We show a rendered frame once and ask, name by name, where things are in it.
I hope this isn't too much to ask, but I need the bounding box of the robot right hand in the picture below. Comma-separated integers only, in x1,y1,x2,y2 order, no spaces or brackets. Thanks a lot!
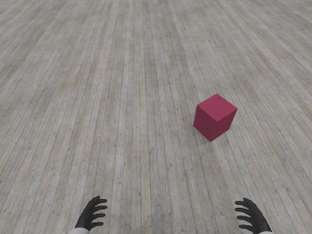
234,197,272,234

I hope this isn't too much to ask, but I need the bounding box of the robot left hand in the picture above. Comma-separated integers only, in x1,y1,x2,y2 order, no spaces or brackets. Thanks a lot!
75,195,107,231

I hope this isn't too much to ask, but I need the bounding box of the carton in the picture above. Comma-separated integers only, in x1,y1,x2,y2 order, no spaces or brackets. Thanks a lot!
193,94,238,142

